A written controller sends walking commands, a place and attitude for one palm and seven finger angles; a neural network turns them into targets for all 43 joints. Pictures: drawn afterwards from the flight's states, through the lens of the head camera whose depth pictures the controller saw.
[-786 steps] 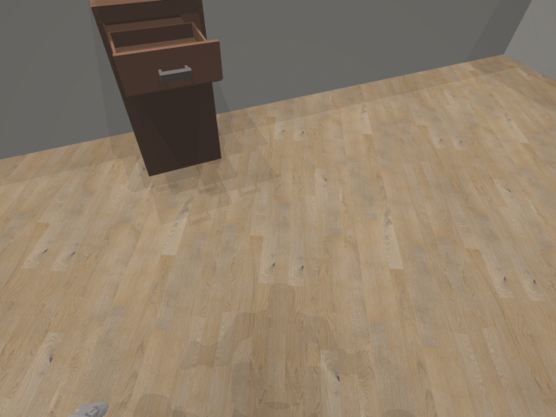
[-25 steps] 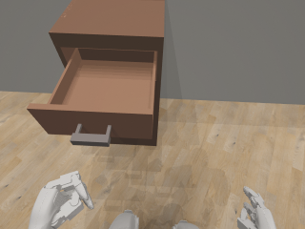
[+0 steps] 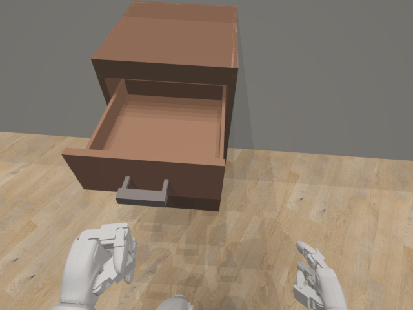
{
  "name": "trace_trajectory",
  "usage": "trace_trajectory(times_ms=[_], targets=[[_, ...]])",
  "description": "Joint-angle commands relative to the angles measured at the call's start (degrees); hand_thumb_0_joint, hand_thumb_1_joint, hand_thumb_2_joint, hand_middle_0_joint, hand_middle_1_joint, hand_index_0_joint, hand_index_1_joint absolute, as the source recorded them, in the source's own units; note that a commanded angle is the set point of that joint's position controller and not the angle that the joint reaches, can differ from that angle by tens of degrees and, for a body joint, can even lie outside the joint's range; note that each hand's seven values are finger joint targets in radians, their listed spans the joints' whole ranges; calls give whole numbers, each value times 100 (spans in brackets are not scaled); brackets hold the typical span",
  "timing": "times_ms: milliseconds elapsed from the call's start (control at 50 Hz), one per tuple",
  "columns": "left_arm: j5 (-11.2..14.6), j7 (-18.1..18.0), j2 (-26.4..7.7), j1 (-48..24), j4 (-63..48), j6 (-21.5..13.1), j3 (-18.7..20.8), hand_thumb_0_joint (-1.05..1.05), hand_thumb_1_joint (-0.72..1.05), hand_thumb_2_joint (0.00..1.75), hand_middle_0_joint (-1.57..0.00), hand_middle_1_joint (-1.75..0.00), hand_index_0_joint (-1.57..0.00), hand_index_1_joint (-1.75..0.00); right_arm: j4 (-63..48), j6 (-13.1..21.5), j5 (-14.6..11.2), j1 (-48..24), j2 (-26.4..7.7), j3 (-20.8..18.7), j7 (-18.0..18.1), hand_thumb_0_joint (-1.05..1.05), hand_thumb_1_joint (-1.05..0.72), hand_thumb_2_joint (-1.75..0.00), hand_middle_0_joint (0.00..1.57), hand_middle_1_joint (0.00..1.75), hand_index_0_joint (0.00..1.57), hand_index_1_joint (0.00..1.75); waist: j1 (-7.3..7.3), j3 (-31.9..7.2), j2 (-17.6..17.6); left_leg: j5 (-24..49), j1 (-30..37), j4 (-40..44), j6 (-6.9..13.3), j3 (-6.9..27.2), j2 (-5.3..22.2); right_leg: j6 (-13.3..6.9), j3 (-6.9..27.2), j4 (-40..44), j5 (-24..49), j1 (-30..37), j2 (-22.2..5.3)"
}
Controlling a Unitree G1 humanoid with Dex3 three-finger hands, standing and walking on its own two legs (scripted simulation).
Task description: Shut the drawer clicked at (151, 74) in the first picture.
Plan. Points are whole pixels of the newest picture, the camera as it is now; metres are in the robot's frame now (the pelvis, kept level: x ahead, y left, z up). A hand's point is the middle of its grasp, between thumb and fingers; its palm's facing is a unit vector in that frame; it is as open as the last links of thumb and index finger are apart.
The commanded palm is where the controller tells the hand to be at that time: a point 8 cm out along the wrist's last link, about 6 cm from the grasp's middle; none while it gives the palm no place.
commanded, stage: raise the hand and make a fist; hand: left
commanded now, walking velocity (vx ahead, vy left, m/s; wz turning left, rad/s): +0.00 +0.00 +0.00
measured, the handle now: (144, 189) +0.37 +0.17 -0.02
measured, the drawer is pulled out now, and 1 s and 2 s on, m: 0.29 0.29 0.29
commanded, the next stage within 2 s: bring the fist close to the handle in 0.32 s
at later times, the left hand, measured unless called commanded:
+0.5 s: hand (146, 269) +0.18 +0.11 +0.07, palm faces -0.02 -1.00 -0.06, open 3.3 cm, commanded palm +0.16 +0.18 +0.08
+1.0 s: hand (151, 249) +0.22 +0.12 +0.03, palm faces -0.01 -1.00 -0.05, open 3.3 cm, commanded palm +0.21 +0.18 +0.03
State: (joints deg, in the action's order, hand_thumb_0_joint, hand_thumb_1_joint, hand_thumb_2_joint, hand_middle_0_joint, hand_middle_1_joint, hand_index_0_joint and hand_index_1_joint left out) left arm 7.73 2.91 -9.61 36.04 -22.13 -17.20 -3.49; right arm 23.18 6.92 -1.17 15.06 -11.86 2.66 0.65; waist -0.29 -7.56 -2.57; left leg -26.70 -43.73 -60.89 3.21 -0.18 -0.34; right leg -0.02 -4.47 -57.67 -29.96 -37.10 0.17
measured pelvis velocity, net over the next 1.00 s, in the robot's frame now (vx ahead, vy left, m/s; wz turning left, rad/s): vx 0.01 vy -0.04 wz -0.01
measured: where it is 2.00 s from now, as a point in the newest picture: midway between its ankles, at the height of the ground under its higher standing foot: outside the picture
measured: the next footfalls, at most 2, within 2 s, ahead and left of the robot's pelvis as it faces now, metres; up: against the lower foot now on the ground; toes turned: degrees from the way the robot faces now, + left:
none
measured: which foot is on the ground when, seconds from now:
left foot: down 0.00-1.00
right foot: down 0.00-1.00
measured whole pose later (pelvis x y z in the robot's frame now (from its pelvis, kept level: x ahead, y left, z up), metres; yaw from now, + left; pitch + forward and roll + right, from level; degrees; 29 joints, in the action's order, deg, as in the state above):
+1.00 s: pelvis +0.01 -0.04 -0.02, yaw +0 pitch +15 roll -1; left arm 12.2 9.5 -10.6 25.4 -2.5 -24.8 4.7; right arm 29.8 7.9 -1.1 13.6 -13.0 -0.5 2.2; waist 1.6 -9.4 -2.0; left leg -28.4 -52.4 -65.4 0.0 0.8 1.3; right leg -3.3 -5.3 -64.5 -33.1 -46.9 1.7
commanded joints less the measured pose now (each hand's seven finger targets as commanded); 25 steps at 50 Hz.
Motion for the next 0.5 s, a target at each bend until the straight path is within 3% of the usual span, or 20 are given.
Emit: trace_trajectory(times_ms=[0, 60, 140, 200, 220, 340, 360, 380, 400, 460, 480], targets=[[-57, 109, -33, 248, -816, -76, -211, 0, 90, 90, -140, -160, -140, -160, -1035, 249, -48, -383, -793, -390, 19, 0, -90, -90, 20, 30, 20, 30, 132, -440, 111, 475, 1015, 1446, -220, 709, 213, -157, -151, 734, 577, -373, 138], [-79, 45, -464, 374, -862, 60, 273, 0, 90, 90, -140, -160, -140, -160, -1054, 165, -65, -472, -791, -421, 79, 0, -90, -90, 20, 30, 20, 30, -9, -563, 177, 613, 932, 1424, -203, 566, 164, -177, -100, 796, 643, -126, 139], [75, -164, -442, 28, -1453, -249, 352, 0, 90, 90, -140, -160, -140, -160, -1084, 199, -54, -427, -691, -392, 101, 0, -90, -90, 20, 30, 20, 30, 21, -620, -72, 642, 1022, 1342, -185, 458, 154, -179, -62, 795, 598, -219, 148], [168, -250, -447, 246, -1379, -517, 502, 0, 90, 90, -140, -160, -140, -160, -963, 241, -36, -367, -674, -414, 90, 0, -90, -90, 20, 30, 20, 30, 17, -605, -83, 811, 959, 1226, -182, 391, 146, -194, -48, 801, 687, -229, 177], [205, -198, -293, 270, -1297, -563, 354, 0, 90, 90, -140, -160, -140, -160, -957, 274, -41, -394, -673, -407, 70, 0, -90, -90, 20, 30, 20, 30, 70, -529, -71, 799, 912, 1174, -168, 358, 133, -175, -36, 830, 705, -260, 172], [274, 287, -457, 263, -631, -393, 427, 0, 90, 90, -140, -160, -140, -160, -843, 317, -96, -401, -786, -458, 100, 0, -90, -90, 20, 30, 20, 30, 199, -418, 319, 657, 604, 1011, -103, 239, 50, -94, 228, 1110, 707, -102, 103], [274, 324, -631, 308, -538, -359, 656, 0, 90, 90, -140, -160, -140, -160, -794, 301, -105, -426, -783, -486, 137, 0, -90, -90, 20, 30, 20, 30, 146, -434, 412, 718, 582, 1005, -97, 225, 49, -95, 288, 1168, 739, -1, 94], [339, 391, -549, 379, -607, -338, 623, 0, 90, 90, -140, -160, -140, -160, -821, 304, -110, -410, -756, -483, 154, 0, -90, -90, 20, 30, 20, 30, 134, -522, 443, 794, 610, 975, -83, 186, 24, -69, 349, 1206, 866, 92, 70], [383, 414, -778, 314, -693, -346, 884, 0, 90, 90, -140, -160, -140, -160, -813, 300, -122, -413, -742, -506, 182, 0, -90, -90, 20, 30, 20, 30, 87, -633, 379, 846, 601, 937, -91, 148, 17, -56, 423, 1233, 921, 186, 41], [444, 395, -874, -187, -552, -517, 1122, 0, 90, 90, -140, -160, -140, -160, -649, 315, -95, -460, -707, -476, 227, 0, -90, -90, 20, 30, 20, 30, 132, -456, 222, 908, 532, 831, -98, 155, 9, -59, 452, 1203, 985, 37, 51], [475, 384, -745, -197, -454, -599, 1085, 0, 90, 90, -140, -160, -140, -160, -632, 329, -83, -429, -679, -466, 224, 0, -90, -90, 20, 30, 20, 30, 131, -425, 227, 913, 518, 812, -103, 158, 4, -73, 414, 1151, 984, -23, 66]])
